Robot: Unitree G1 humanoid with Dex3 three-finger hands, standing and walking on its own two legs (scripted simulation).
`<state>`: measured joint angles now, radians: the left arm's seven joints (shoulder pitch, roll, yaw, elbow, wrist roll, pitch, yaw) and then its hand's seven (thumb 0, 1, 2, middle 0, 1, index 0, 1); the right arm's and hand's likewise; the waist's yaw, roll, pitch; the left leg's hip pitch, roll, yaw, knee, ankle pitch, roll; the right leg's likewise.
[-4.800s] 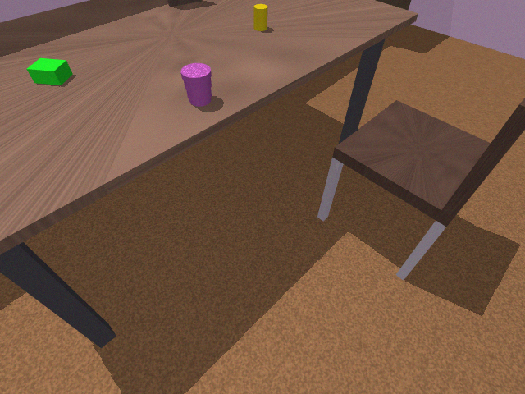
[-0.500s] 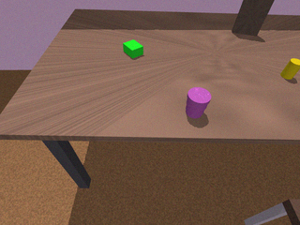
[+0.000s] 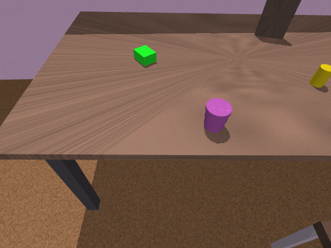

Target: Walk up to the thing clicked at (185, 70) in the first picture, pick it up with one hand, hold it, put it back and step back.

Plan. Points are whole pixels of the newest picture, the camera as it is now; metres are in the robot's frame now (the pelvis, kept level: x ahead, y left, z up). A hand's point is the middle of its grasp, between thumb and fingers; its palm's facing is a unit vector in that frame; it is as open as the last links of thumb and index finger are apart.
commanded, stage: stand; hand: right
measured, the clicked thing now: (215, 116) +0.48 -0.17 +0.01
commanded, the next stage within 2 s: rise first in 1.82 s
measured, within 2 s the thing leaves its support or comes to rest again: neither
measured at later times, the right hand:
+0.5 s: hand out of the picture +0.08 -0.26 -0.16, palm faces -0.04 +0.94 -0.34, open 7.4 cm
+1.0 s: hand out of the picture +0.08 -0.26 -0.16, palm faces -0.04 +0.94 -0.34, open 7.4 cm
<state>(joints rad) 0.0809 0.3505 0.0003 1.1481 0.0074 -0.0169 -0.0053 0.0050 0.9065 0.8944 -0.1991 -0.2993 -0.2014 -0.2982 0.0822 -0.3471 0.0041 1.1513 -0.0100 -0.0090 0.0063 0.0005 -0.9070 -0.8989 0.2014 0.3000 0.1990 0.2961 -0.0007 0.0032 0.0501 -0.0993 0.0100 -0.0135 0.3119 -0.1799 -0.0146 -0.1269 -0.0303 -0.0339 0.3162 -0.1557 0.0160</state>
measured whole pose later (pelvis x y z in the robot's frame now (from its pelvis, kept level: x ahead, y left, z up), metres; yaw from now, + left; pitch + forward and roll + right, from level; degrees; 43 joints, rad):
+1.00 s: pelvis +0.01 -0.01 +0.00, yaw +0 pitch -2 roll +0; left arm 0.10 0.35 0.00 1.15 0.01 -0.01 -0.01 0.01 0.91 0.89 -0.20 -0.30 -0.20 -0.30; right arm 0.11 -0.36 0.01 1.14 -0.01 -0.01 0.00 0.00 -0.91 -0.90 0.20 0.30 0.20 0.30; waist 0.00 0.01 0.05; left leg -0.08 0.02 -0.02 0.30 -0.19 -0.03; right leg -0.11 -0.02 -0.04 0.32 -0.17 0.00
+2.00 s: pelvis +0.00 -0.01 +0.00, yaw +0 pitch -1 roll +0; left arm 0.12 0.34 0.01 1.03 -0.05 -0.05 0.02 0.01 0.86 0.85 -0.17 -0.26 -0.17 -0.26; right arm 0.12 -0.34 0.01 1.02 0.05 -0.03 -0.02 0.00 -0.87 -0.86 0.17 0.26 0.17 0.25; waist 0.00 0.00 0.07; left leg -0.13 0.02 -0.01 0.36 -0.21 -0.03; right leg -0.16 -0.02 -0.03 0.37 -0.19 0.00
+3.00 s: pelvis +0.02 +0.01 -0.01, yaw -2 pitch -3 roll +0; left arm 0.25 0.23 0.14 0.61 -0.02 -0.06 0.06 -0.01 -0.54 0.05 -0.06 -0.05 -0.05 -0.06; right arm 0.44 -0.31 -0.26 -0.04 0.05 -0.15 -0.04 -0.02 0.59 -0.03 0.05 0.06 0.05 0.05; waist -0.05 -0.04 0.03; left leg -0.09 0.02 0.02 0.42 -0.27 -0.01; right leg -0.13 -0.02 0.00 0.40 -0.22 0.02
